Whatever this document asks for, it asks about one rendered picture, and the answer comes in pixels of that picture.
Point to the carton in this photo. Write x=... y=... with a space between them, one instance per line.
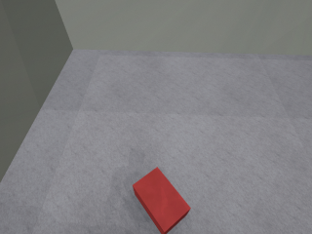
x=161 y=201

